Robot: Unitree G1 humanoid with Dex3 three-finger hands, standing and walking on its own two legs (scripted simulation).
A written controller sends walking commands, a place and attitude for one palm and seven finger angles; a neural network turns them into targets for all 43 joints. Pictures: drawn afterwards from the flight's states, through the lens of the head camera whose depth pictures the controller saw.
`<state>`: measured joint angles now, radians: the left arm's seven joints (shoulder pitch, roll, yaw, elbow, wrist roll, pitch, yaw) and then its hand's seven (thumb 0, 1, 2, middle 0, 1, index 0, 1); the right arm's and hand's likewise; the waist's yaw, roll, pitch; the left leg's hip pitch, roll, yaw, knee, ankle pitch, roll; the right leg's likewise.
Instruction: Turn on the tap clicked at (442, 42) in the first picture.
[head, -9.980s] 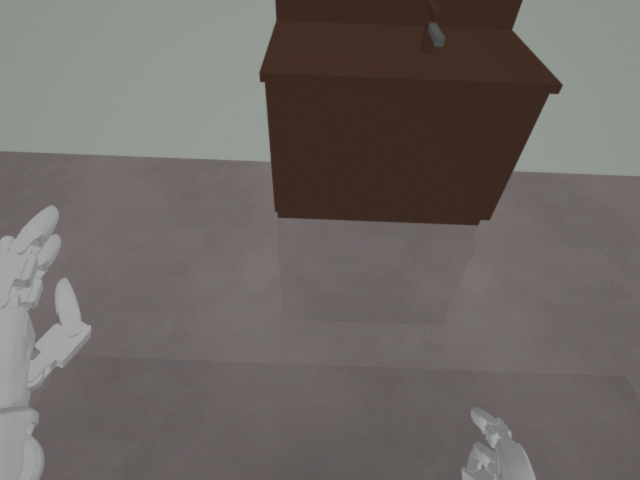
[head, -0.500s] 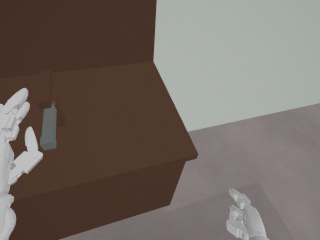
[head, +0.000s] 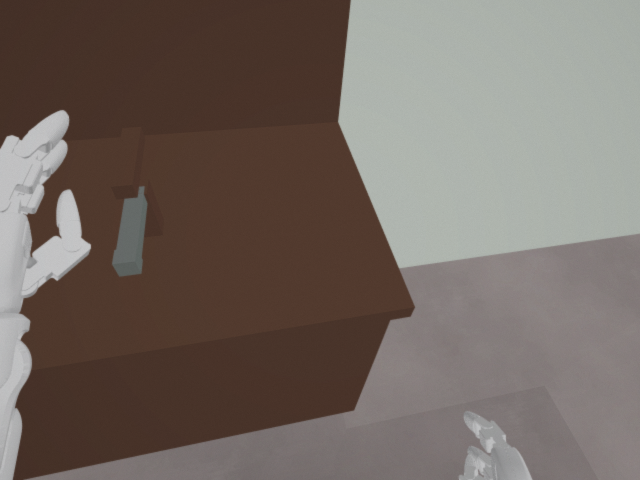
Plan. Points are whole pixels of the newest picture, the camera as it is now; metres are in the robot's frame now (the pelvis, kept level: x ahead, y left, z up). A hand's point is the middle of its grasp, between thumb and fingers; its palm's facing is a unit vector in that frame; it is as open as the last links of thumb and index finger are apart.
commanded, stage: turn the palm inward beside the body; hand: left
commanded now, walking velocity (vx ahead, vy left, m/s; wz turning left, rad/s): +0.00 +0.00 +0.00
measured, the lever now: (128, 261) +0.35 +0.30 +0.04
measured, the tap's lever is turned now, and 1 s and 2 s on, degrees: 0 0 0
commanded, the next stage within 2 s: none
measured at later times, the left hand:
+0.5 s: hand (122, 314) +0.22 +0.22 +0.15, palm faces +0.46 -0.82 -0.34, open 7.4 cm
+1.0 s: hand (142, 344) +0.20 +0.20 +0.13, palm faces +0.42 -0.87 -0.25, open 7.4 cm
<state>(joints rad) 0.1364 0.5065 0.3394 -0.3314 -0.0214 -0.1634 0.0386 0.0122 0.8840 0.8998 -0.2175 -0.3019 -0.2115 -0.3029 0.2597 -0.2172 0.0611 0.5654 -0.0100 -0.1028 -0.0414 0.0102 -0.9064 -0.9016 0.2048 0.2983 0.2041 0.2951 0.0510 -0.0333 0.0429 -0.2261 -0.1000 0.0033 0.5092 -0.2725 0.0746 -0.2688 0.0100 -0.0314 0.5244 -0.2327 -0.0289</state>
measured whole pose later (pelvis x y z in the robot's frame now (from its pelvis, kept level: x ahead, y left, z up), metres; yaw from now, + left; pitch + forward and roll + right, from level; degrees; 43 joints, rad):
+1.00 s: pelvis +0.01 -0.05 -0.02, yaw +1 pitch +3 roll +0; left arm 0.50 0.31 0.30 -0.43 -0.20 -0.07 0.10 0.01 0.89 0.90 -0.21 -0.30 -0.20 -0.30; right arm 0.21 -0.25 0.00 0.65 0.04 -0.19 -0.07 0.01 -0.91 -0.90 0.20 0.30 0.20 0.29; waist 0.06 0.04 -0.08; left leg -0.38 -0.05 -0.04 0.71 -0.38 0.02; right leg -0.40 0.06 -0.09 0.69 -0.35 -0.09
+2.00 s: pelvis +0.00 -0.06 -0.01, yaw +2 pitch +1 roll +0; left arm 0.56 0.23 0.19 -0.49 -0.23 0.09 0.18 0.01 0.90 0.90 -0.21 -0.30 -0.20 -0.30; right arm 0.19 -0.24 0.03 0.65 0.04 -0.18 -0.08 0.01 -0.91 -0.90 0.20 0.30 0.20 0.30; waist 0.07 0.06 -0.08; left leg -0.33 -0.04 -0.06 0.67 -0.36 0.01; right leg -0.34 0.07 -0.11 0.64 -0.32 -0.10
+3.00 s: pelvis +0.00 -0.04 -0.01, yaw +2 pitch +4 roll -1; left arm 0.36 0.25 0.29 -0.15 -0.25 -0.07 0.13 0.01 0.90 0.90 -0.20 -0.27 -0.19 -0.27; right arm 0.19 -0.24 0.03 0.68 0.04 -0.19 -0.09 0.01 -0.91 -0.90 0.21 0.30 0.21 0.30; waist 0.04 0.05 -0.06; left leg -0.40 -0.06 -0.05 0.69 -0.36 0.03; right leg -0.41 0.05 -0.10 0.66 -0.32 -0.08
